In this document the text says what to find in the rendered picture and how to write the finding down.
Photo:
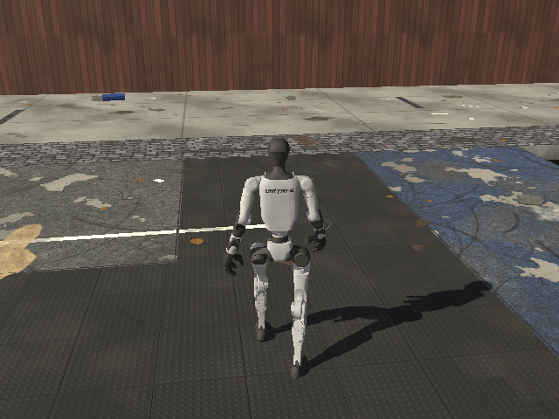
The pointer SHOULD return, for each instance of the robot right hand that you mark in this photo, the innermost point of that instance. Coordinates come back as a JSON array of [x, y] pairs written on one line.
[[314, 239]]

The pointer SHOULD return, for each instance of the left robot thigh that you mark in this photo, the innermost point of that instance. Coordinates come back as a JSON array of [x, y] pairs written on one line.
[[259, 256]]

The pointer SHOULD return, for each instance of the robot left hand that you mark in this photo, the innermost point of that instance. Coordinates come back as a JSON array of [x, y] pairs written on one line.
[[229, 264]]

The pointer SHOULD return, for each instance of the left robot forearm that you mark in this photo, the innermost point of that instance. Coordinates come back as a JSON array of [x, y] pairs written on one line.
[[236, 236]]

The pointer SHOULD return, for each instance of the right robot thigh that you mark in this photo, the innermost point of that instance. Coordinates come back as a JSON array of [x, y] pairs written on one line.
[[301, 269]]

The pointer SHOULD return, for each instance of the right robot forearm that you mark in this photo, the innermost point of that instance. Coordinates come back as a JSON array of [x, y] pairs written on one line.
[[319, 227]]

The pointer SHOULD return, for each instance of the robot thigh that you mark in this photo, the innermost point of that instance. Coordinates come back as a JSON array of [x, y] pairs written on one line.
[[259, 256], [301, 269]]

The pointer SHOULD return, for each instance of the robot right upper arm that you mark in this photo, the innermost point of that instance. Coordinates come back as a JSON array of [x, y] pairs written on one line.
[[310, 196]]

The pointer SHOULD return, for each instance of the robot left upper arm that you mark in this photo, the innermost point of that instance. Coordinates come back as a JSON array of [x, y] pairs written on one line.
[[247, 198]]

